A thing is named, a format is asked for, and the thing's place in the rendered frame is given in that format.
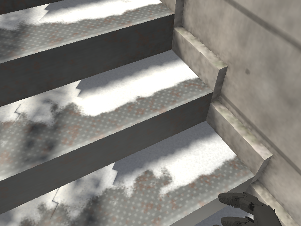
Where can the robot right hand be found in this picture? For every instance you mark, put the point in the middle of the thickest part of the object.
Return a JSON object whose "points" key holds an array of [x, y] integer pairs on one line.
{"points": [[263, 215]]}

